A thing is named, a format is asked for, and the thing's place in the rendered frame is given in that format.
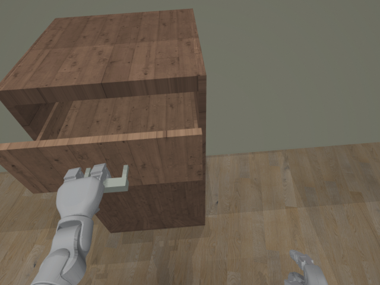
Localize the robot left forearm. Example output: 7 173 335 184
31 215 94 285

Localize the handle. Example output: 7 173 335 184
84 165 129 193

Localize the cabinet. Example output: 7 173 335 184
0 8 207 233

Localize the robot left hand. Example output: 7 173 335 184
56 163 112 219

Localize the robot right hand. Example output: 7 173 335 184
284 249 328 285

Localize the drawer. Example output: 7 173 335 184
0 92 202 194

